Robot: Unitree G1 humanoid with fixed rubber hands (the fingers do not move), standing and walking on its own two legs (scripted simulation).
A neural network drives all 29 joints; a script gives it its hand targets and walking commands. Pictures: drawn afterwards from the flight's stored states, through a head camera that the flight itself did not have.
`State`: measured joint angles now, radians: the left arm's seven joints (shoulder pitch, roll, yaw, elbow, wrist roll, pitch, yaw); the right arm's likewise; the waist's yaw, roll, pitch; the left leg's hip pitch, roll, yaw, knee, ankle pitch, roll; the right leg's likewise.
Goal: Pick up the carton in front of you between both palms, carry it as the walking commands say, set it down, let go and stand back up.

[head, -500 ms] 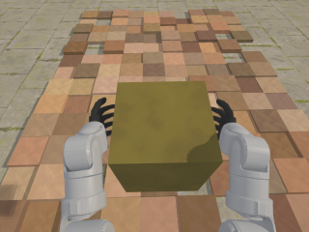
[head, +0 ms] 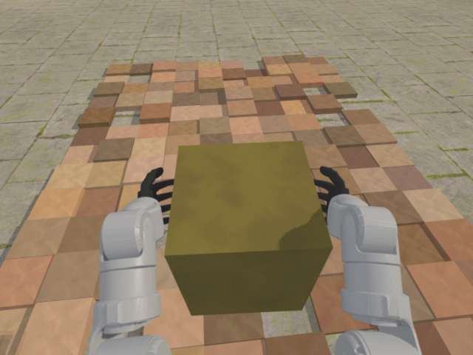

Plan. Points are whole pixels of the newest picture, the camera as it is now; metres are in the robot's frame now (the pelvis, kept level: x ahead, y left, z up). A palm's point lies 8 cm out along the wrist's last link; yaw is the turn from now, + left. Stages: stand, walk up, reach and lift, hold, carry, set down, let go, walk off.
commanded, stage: carry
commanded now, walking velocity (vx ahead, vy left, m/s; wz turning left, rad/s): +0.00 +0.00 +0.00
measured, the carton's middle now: (243, 232) +0.34 -0.01 +0.05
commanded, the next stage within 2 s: none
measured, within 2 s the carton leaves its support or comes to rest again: neither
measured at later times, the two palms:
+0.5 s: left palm (145, 218) +0.31 +0.15 +0.13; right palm (341, 217) +0.30 -0.15 +0.13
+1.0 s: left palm (139, 231) +0.28 +0.15 +0.13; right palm (345, 229) +0.28 -0.15 +0.13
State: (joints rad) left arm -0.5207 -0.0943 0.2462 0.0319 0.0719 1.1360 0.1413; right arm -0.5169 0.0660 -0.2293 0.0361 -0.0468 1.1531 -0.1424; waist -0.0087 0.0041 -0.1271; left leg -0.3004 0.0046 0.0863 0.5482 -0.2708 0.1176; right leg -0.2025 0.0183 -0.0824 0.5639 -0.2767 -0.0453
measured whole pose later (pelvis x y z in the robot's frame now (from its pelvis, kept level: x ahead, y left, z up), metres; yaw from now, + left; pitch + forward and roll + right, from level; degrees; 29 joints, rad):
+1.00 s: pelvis -0.04 +0.00 +0.00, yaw -1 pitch +2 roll -1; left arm -0.54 -0.08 0.24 0.09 0.06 1.14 0.14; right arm -0.53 0.08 -0.24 0.07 -0.07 1.16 -0.14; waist 0.00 0.02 -0.12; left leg -0.30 0.03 0.09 0.49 -0.20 0.10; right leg -0.22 0.02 -0.12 0.54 -0.21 -0.06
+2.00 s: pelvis -0.06 -0.02 +0.00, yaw -1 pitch +1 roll -1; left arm -0.54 -0.08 0.24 0.06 0.06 1.14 0.14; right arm -0.53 0.08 -0.24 0.04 -0.07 1.17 -0.15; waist 0.00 0.02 -0.09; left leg -0.33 0.05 0.07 0.52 -0.21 0.12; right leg -0.26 0.02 -0.17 0.59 -0.22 -0.09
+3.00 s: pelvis -0.06 -0.02 +0.00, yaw -1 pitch +1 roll -1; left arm -0.54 -0.08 0.24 0.05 0.06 1.15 0.14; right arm -0.52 0.08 -0.24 0.02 -0.07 1.17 -0.15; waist 0.00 0.02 -0.08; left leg -0.35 0.06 0.07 0.53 -0.20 0.12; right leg -0.27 0.01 -0.20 0.61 -0.23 -0.10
